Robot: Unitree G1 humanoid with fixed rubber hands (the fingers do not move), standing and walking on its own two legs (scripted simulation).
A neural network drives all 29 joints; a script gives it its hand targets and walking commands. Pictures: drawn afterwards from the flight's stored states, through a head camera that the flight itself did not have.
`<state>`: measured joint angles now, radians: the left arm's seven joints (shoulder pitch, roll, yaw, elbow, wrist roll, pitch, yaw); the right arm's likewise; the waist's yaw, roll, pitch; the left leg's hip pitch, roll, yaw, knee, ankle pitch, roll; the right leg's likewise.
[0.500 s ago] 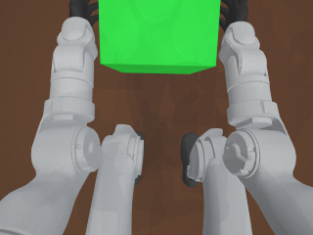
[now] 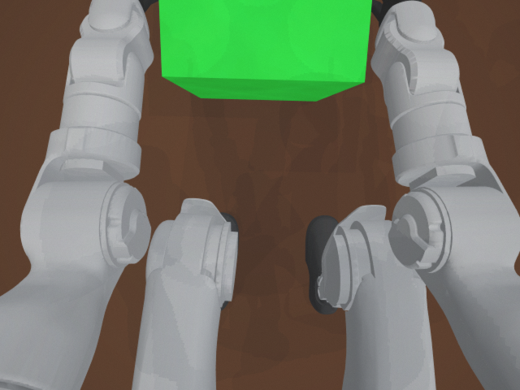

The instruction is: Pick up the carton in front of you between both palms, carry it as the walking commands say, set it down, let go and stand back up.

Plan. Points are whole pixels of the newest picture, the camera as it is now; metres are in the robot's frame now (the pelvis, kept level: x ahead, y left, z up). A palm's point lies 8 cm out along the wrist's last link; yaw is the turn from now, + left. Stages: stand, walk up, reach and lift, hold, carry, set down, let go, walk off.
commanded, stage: set down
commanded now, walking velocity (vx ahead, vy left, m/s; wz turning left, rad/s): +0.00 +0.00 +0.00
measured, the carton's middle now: (262, 15) +0.56 +0.04 -0.24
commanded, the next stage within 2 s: none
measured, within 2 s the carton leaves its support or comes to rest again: rests again in 0.06 s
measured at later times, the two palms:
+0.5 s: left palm (132, 8) +0.53 +0.19 -0.17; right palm (401, 13) +0.55 -0.12 -0.17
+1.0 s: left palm (117, 17) +0.53 +0.22 -0.20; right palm (412, 23) +0.55 -0.15 -0.20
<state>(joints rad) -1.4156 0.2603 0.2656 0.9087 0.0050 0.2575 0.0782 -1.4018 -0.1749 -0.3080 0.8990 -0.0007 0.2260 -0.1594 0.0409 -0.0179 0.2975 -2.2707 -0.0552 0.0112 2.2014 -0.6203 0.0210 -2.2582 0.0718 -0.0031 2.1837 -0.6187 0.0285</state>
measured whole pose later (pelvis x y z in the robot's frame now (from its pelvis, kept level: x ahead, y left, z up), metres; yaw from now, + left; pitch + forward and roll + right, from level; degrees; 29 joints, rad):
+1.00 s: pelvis -0.01 +0.00 -0.01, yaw +0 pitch +31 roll -1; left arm -1.52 0.40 0.23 1.14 -0.07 0.10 0.04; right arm -1.52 -0.33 -0.21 1.13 0.09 0.10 -0.11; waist 0.04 -0.02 0.52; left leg -2.18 -0.04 0.01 2.28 -0.64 0.01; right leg -2.18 0.08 -0.01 2.26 -0.63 0.03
